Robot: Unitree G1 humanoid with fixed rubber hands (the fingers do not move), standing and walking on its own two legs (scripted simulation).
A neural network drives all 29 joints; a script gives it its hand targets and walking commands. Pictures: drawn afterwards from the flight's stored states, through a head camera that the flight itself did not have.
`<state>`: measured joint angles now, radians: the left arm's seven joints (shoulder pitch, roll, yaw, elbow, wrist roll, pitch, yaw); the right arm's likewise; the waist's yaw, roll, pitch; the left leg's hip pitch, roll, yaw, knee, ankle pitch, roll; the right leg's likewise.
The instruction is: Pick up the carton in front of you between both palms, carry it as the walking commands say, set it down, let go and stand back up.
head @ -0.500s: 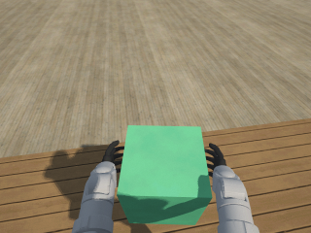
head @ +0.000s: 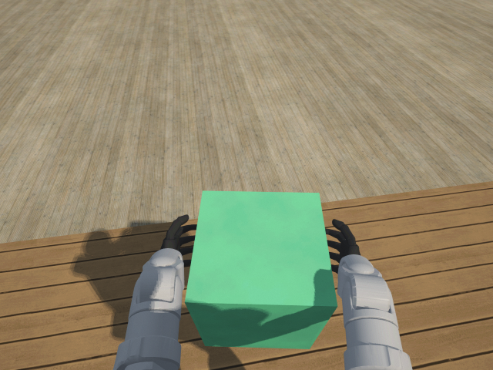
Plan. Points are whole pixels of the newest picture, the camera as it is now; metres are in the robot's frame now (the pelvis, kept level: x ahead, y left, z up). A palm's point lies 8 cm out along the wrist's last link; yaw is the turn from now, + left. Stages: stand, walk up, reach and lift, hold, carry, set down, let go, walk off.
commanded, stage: reach and lift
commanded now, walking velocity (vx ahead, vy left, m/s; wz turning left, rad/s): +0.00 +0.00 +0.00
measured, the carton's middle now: (258, 274) +0.31 +0.00 -0.05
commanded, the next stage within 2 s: hold in 0.40 s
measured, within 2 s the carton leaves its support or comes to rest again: neither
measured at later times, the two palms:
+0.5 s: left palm (168, 254) +0.29 +0.15 +0.04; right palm (350, 260) +0.29 -0.15 +0.04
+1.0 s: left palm (167, 255) +0.29 +0.15 +0.05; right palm (352, 260) +0.29 -0.15 +0.05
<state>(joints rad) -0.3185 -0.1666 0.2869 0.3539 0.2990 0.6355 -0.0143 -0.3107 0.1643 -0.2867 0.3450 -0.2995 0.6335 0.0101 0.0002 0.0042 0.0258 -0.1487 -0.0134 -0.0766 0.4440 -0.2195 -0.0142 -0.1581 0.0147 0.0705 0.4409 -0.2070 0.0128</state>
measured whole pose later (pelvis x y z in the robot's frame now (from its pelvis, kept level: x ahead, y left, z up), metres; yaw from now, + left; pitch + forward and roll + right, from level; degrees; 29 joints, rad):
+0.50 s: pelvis +0.01 +0.00 +0.00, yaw +0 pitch -6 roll +0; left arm -0.23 -0.14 0.19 0.22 0.25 0.72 0.00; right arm -0.22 0.14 -0.19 0.21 -0.26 0.72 -0.01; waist 0.00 0.00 0.02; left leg -0.06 -0.01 -0.08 0.37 -0.20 -0.01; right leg -0.07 0.01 0.07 0.37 -0.19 0.01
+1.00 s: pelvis +0.00 +0.00 +0.00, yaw +1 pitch -5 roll +0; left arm -0.28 -0.16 0.23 0.24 0.27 0.77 0.00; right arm -0.28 0.15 -0.23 0.23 -0.27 0.77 0.00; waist 0.00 0.00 -0.03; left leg -0.17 -0.01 -0.08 0.50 -0.30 -0.02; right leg -0.17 0.01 0.06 0.47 -0.26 0.01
